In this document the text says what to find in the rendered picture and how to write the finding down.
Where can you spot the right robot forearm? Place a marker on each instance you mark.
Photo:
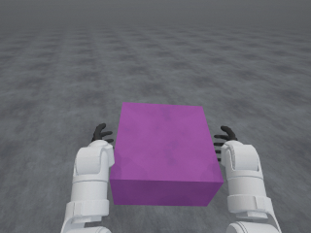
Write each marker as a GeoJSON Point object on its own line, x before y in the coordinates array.
{"type": "Point", "coordinates": [247, 196]}

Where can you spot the robot left hand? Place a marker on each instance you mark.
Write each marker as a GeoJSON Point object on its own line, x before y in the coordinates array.
{"type": "Point", "coordinates": [97, 135]}

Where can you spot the carton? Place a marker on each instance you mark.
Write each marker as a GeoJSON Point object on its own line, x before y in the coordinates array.
{"type": "Point", "coordinates": [164, 156]}

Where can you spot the robot right hand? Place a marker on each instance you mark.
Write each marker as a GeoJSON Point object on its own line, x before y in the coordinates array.
{"type": "Point", "coordinates": [229, 137]}

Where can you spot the left robot forearm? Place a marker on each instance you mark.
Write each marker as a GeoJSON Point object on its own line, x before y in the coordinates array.
{"type": "Point", "coordinates": [88, 201]}

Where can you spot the robot right upper arm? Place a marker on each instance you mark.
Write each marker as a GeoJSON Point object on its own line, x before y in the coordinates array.
{"type": "Point", "coordinates": [250, 227]}

